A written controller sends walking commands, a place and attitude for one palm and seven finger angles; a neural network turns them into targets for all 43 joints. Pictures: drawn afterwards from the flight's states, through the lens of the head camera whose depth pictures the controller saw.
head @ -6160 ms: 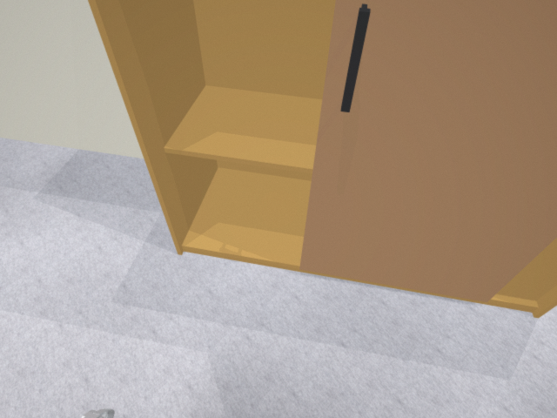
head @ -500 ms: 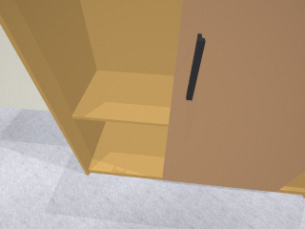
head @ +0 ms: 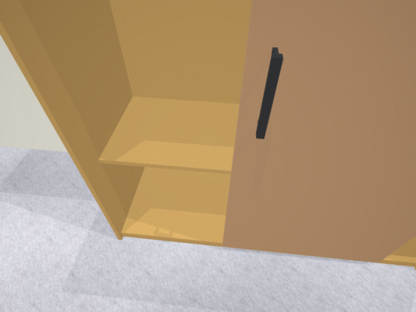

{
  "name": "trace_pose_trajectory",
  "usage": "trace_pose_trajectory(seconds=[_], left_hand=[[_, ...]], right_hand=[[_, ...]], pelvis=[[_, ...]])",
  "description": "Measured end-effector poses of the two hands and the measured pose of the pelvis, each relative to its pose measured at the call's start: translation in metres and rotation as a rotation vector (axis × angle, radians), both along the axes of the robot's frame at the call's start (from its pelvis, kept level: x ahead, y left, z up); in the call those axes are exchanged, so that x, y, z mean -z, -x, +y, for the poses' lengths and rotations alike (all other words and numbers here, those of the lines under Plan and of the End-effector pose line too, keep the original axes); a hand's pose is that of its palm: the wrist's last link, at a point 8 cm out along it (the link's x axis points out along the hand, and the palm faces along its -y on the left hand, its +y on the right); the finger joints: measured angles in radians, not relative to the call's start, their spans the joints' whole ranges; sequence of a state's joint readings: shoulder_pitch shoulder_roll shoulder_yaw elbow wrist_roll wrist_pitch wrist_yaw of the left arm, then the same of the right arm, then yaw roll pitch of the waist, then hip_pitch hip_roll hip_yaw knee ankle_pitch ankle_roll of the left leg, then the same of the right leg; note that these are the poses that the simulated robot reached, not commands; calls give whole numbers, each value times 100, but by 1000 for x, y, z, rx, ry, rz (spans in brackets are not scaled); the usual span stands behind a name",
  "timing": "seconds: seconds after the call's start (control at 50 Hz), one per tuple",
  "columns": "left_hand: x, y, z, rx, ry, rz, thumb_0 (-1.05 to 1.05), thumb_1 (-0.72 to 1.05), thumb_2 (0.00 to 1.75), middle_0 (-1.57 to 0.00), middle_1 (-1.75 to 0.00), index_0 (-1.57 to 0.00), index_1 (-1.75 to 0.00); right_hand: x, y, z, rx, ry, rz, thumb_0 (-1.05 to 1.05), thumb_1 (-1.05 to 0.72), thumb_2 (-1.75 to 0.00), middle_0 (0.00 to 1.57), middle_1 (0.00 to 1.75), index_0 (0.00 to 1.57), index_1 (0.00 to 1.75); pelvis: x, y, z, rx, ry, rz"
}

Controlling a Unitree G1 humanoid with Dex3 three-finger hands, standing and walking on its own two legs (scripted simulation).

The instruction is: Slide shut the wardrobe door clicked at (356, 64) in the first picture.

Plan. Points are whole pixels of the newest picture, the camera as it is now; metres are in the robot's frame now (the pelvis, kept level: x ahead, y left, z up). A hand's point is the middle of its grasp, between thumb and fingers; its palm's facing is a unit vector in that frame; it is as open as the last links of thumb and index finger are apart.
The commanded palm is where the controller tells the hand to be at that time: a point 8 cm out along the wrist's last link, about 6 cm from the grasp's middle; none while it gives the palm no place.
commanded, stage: look again from close up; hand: right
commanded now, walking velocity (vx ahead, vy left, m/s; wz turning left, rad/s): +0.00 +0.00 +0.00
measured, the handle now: (267, 96) +0.53 -0.10 +0.16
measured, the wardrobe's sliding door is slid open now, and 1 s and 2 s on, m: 0.51 0.51 0.51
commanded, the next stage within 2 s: raise the hand with hooked fingers in 0.46 s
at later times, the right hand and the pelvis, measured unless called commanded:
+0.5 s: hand out of the picture -0.02 -0.15 -0.18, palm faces +0.05 +0.99 -0.15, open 7.4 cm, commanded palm none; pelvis +0.00 +0.00 +0.00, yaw +0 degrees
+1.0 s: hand (304, 292) +0.18 -0.15 -0.01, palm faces +0.04 +1.00 +0.01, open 8.6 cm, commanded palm +0.14 -0.23 +0.00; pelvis -0.02 +0.01 -0.05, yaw +0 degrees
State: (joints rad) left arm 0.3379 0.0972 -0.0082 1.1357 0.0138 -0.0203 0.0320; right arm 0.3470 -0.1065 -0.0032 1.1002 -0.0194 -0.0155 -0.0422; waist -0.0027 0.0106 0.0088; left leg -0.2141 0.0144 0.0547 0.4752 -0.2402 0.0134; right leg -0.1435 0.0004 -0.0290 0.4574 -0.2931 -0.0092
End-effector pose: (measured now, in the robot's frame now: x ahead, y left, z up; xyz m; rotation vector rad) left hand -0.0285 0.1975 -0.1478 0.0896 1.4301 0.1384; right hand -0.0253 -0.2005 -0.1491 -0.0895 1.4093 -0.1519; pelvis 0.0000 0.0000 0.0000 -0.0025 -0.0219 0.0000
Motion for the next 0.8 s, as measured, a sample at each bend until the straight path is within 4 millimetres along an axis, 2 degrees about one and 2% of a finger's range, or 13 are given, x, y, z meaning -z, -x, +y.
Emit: trace_pose_trajectory(seconds=[0.58,0.6,0.64,0.7,0.74,0.8], left_hand=[[0,-4,3,3,-1,5,0,91,90,-19,-30,-20,-30],[-1,-9,5,5,-8,-27,1,91,90,-19,-30,-20,-30],[-6,-20,18,2,-61,-148,3,93,90,-20,-30,-21,-30],[-14,-50,38,-15,-117,-370,4,94,90,-20,-30,-21,-30],[-22,-78,49,13,-153,-517,4,93,90,-20,-30,-21,-30],[-41,-122,62,63,-190,-718,3,93,90,-20,-30,-20,-30]], right_hand=[[1,1,4,-1,1,11,1,-91,-90,20,30,20,30],[-4,-6,1,22,10,-19,2,-92,-90,20,30,20,30],[-27,-29,-21,51,104,-172,6,-96,-90,21,30,21,31],[-74,-82,-38,66,181,-496,8,-96,-89,20,32,20,32],[-111,-125,-35,32,181,-756,7,-93,-88,20,33,20,34],[-157,-181,-17,-29,94,-1137,6,-86,-86,20,36,20,37]], pelvis=[[0,-3,3,-2,-6,5],[1,-1,2,-6,-8,3],[3,-1,1,-10,-2,5],[7,2,-3,15,0,18],[11,5,-5,24,1,36],[20,12,-5,23,5,77]])
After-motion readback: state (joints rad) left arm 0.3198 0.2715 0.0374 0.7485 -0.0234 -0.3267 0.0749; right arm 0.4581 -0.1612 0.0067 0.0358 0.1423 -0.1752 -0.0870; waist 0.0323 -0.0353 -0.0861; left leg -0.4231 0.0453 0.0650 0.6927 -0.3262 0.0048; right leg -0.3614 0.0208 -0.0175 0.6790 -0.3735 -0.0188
